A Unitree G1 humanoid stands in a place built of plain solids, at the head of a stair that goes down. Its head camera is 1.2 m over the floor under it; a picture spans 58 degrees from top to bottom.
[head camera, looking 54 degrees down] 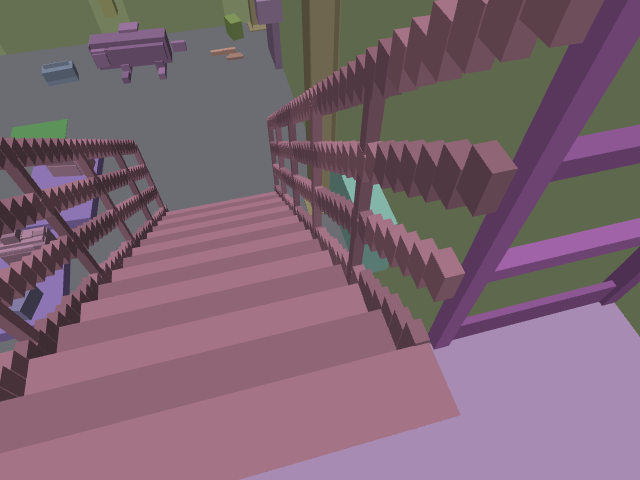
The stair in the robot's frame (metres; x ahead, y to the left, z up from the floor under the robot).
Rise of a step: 0.19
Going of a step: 0.22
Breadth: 1.39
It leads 15 degrees to the left of straight ahead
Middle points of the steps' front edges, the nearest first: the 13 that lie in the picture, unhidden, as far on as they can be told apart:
0.33 0.35 0.00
0.54 0.41 -0.19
0.76 0.47 -0.38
0.98 0.52 -0.57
1.19 0.58 -0.76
1.41 0.64 -0.95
1.63 0.70 -1.14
1.85 0.75 -1.33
2.06 0.81 -1.52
2.28 0.87 -1.71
2.50 0.93 -1.90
2.71 0.98 -2.09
2.93 1.04 -2.28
